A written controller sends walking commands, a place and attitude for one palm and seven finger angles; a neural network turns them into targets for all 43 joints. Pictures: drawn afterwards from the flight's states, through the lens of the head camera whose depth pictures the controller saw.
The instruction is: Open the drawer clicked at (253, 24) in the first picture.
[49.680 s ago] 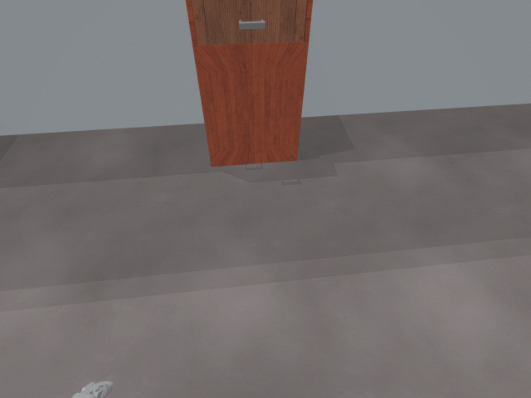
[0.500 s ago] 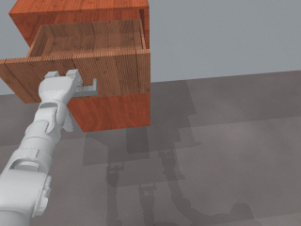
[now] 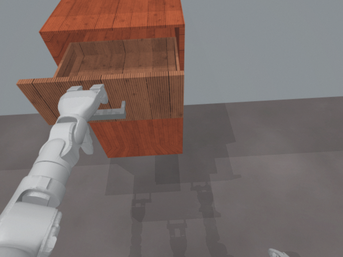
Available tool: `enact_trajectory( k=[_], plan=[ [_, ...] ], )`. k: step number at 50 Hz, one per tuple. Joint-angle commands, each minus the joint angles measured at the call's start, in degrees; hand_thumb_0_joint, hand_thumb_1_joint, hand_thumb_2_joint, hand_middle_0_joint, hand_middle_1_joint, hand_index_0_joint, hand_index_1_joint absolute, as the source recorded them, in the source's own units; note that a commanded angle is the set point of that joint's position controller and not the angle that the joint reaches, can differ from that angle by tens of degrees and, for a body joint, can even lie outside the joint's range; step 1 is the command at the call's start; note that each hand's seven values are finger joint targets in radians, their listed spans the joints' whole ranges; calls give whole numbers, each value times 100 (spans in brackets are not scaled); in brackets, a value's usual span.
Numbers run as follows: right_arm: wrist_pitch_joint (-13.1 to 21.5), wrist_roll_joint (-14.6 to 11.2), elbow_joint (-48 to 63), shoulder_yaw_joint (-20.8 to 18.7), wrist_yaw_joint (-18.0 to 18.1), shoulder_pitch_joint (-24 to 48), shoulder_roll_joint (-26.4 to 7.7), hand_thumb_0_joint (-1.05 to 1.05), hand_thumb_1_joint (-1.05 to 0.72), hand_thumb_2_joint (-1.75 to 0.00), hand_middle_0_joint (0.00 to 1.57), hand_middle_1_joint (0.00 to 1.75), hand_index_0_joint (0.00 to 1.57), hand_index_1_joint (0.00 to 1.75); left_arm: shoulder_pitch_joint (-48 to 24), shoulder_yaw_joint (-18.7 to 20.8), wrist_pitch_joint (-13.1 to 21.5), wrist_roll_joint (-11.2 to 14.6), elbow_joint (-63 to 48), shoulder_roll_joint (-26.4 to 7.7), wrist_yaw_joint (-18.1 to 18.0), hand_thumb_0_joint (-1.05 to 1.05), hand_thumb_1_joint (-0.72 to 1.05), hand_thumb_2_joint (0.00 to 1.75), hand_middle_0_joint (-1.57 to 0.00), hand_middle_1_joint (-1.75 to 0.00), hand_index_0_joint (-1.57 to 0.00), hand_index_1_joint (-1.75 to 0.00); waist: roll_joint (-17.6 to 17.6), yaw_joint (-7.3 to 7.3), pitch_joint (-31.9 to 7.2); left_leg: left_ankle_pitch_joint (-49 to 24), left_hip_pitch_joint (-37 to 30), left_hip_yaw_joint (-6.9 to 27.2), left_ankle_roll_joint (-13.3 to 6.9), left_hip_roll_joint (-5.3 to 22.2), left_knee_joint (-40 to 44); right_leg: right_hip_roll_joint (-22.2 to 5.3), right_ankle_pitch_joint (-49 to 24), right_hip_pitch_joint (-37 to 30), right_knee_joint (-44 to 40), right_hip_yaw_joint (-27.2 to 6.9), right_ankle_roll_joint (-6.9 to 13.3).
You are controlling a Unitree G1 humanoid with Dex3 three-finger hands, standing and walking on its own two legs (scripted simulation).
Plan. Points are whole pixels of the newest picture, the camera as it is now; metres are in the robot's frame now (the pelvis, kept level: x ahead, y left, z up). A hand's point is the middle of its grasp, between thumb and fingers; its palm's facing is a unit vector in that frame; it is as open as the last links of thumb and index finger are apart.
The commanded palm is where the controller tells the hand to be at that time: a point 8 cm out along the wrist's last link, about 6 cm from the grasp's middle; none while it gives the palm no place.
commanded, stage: re-aim the fingers above the handle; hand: left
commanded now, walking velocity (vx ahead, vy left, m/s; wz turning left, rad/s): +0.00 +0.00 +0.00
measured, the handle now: (107, 109) +0.51 +0.21 +0.02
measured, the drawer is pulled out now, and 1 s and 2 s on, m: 0.27 0.27 0.27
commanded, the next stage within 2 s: none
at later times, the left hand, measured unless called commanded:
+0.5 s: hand (100, 117) +0.43 +0.20 +0.08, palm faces -0.04 -0.04 -1.00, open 13.8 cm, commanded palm +0.41 +0.22 +0.14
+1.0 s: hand (101, 117) +0.43 +0.19 +0.08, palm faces -0.04 -0.04 -1.00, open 13.8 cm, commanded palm +0.42 +0.23 +0.14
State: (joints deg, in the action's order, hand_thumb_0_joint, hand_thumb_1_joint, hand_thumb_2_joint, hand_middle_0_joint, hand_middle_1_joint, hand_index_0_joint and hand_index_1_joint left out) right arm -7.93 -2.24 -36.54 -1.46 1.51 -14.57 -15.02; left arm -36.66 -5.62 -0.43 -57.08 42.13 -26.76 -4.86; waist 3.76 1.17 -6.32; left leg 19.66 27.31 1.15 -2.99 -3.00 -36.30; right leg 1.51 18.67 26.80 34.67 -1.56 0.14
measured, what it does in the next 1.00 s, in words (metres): stands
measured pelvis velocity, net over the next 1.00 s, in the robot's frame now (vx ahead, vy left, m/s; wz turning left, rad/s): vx -0.01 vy -0.01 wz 0.01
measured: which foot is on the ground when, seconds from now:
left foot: down 0.00-1.00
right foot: down 0.00-1.00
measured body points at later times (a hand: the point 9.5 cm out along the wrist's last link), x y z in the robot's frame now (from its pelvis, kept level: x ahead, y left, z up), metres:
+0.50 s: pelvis +0.00 -0.02 +0.00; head +0.05 -0.05 +0.45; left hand +0.43 +0.20 +0.13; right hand +0.07 -0.29 -0.14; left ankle -0.03 +0.09 -0.72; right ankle -0.02 -0.12 -0.72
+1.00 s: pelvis -0.01 -0.01 +0.00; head +0.05 -0.03 +0.45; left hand +0.43 +0.20 +0.13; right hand +0.09 -0.29 -0.13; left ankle -0.03 +0.09 -0.72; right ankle -0.02 -0.12 -0.72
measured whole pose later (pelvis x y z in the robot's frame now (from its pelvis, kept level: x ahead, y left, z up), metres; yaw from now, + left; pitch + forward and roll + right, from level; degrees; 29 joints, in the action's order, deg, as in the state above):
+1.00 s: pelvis -0.01 -0.01 +0.00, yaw +1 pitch +11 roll -1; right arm -5.4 -1.9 -38.2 -2.4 3.5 -15.2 -15.7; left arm -39.8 -5.3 7.6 -58.0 45.1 -27.2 -7.3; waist 2.9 2.4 -5.3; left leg 19.0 28.7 2.1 -1.9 -2.5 -36.7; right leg 2.0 18.4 28.2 35.5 -0.5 1.2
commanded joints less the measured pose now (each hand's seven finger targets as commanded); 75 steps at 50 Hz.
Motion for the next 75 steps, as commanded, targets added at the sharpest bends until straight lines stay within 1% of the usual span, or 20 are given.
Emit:
enact_trajectory(
  k=[1, 5, 10, 13, 19, 25, 30, 36, 39, 41, 44, 51, 55, 58, 62, 64, 66, 70, 71, 75],
  plan=[
    [169, 78, 538, -351, 159, -231, -785, 0, -90, -90, 20, 30, 20, 30, -2758, 759, 420, -71, -1542, -1725, -347, 0, -50, 30, -30, -120, -30, -120, -96, 45, -2033, -2765, -1300, 25, 87, 164, 165, 95, -1866, -702, -206, 232, 270],
    [272, 92, 404, -376, 147, -311, -706, 0, -90, -90, 20, 30, 20, 30, -3094, 444, 595, -58, -1439, -1272, -591, 0, -50, 30, -30, -120, -30, -120, 72, 191, -2004, -2840, -1406, 52, 129, 154, 57, 116, -1832, -335, -135, 282, 258],
    [281, 104, 285, -374, 112, -354, -724, 0, -90, -90, 20, 30, 20, 30, -2865, 660, 328, -95, -821, -1431, -806, 0, -50, 30, -30, -120, -30, -120, -119, 113, -2056, -2491, -1088, -61, 95, 98, 81, 101, -1938, -576, -139, 257, 257],
    [230, 86, 288, -347, 121, -345, -779, 0, -90, -90, 20, 30, 20, 30, -2762, 762, 153, -108, -532, -1639, -739, 0, -50, 30, -30, -120, -30, -120, -336, 70, -2094, -2418, -818, -130, 66, 82, 129, 63, -2185, -897, -139, 217, 231],
    [195, 42, 477, -387, 108, -264, -798, 0, -90, -90, 20, 30, 20, 30, -2331, 472, 212, 37, -1081, -1276, -429, 0, -50, 30, -30, -120, -30, -120, -377, 82, -2108, -2597, -928, -170, 2, 94, 172, 50, -2572, -1139, -217, 171, 190],
    [208, 30, 435, -360, 168, -191, -772, 0, -90, -90, 20, 30, 20, 30, -2151, 1027, 426, 4, -1233, -1819, -573, 0, -50, 30, -30, -120, -30, -120, -392, -30, -1761, -2301, -669, -211, -3, 63, 292, 42, -2450, -1212, -250, 124, 195],
    [305, 60, 330, -367, 209, -163, -740, 0, -90, -90, 20, 30, 20, 30, -2410, 1376, 397, -191, -1126, -2264, -926, 0, -50, 30, -30, -120, -30, -120, -158, -92, -1953, -2128, -610, -265, 34, 44, 325, 30, -2259, -1306, -231, 76, 205],
    [370, 6, 315, -411, 184, -237, -811, 0, -90, -90, 20, 30, 20, 30, -2397, 566, 159, -66, -763, -1451, -676, 0, -50, 30, -30, -120, -30, -120, -292, 213, -1939, -2132, -923, -254, 7, 82, 290, 49, -2168, -1035, -363, 132, 175],
    [352, -17, 313, -390, 226, -252, -850, 0, -90, -90, 20, 30, 20, 30, -2602, 141, 182, 64, -639, -1103, -360, 0, -50, 30, -30, -120, -30, -120, -491, 365, -1599, -1765, -941, -202, -23, 68, 322, 25, -1888, -792, -488, 139, 130],
    [339, -3, 323, -376, 266, -281, -872, 0, -90, -90, 20, 30, 20, 30, -2775, 191, 333, 106, -740, -1222, -220, 0, -50, 30, -30, -120, -30, -120, -594, 395, -1597, -1759, -942, -180, -46, 61, 307, 8, -1904, -840, -523, 107, 134],
    [340, 21, 329, -374, 292, -300, -786, 0, -90, -90, 20, 30, 20, 30, -3059, 350, 661, 57, -1031, -1372, -243, 0, -50, 30, -30, -120, -30, -120, -181, 300, -1748, -1902, -1077, -108, -23, 37, 256, 21, -1834, -695, -392, 132, 192],
    [384, 118, 237, -325, 228, -371, -768, 0, -90, -90, 20, 30, 20, 30, -3088, 1505, 655, -201, -571, -2470, -1053, 0, -50, 30, -30, -120, -30, -120, -47, -74, -2103, -2251, -614, -97, 100, 48, 184, 81, -1907, -869, -76, 209, 278],
    [358, 100, 276, -324, 133, -352, -760, 0, -90, -90, 20, 30, 20, 30, -2540, 1158, 120, -267, -106, -2047, -1123, 0, -50, 30, -30, -120, -30, -120, -78, -111, -2211, -2522, -570, -235, 139, 107, 182, 83, -2240, -983, -20, 265, 248],
    [318, 30, 322, -365, 77, -447, -877, 0, -90, -90, 20, 30, 20, 30, -2346, 565, -171, -170, 94, -1442, -778, 0, -50, 30, -30, -120, -30, -120, -404, 111, -2096, -2563, -768, -204, 93, 185, 192, 107, -2184, -803, -141, 294, 198],
    [300, 33, 455, -481, 115, -459, -899, 0, -90, -90, 20, 30, 20, 30, -2581, 73, 111, 159, -1367, -934, -246, 0, -50, 30, -30, -120, -30, -120, -326, 295, -2571, -3319, -1614, -21, 0, 230, 77, 109, -2411, -783, -250, 212, 146],
    [319, 65, 425, -498, 155, -449, -845, 0, -90, -90, 20, 30, 20, 30, -2749, -84, 391, 228, -1988, -783, -139, 0, -50, 30, -30, -120, -30, -120, -100, 372, -2444, -3626, -1941, 113, 37, 254, 36, 130, -2234, -480, -262, 250, 143],
    [319, 75, 348, -468, 167, -454, -808, 0, -90, -90, 20, 30, 20, 30, -2875, 148, 590, 230, -2114, -1054, -224, 0, -50, 30, -30, -120, -30, -120, 49, 345, -2086, -3640, -1920, 184, 100, 264, 34, 152, -1991, -258, -288, 294, 186],
    [317, 93, 142, -363, 132, -447, -722, 0, -90, -90, 20, 30, 20, 30, -2977, 1031, 616, -30, -1337, -1781, -821, 0, -50, 30, -30, -120, -30, -120, 62, 35, -1712, -3135, -1316, 174, 252, 203, 183, 173, -1688, -287, -109, 407, 301],
    [319, 120, 104, -346, 135, -414, -758, 0, -90, -90, 20, 30, 20, 30, -2959, 1496, 549, -112, -1207, -2304, -1007, 0, -50, 30, -30, -120, -30, -120, 126, -121, -1806, -3015, -1112, 92, 261, 173, 230, 168, -1746, -531, -97, 371, 332],
    [335, 116, 167, -244, 105, -116, -669, 0, -90, -90, 20, 30, 20, 30, -2607, 1269, -67, -303, -496, -2077, -1350, 0, -50, 30, -30, -120, -30, -120, -3, -219, -1896, -2451, -674, -147, 224, 110, 339, 115, -1874, -947, -91, 331, 309]
  ],
)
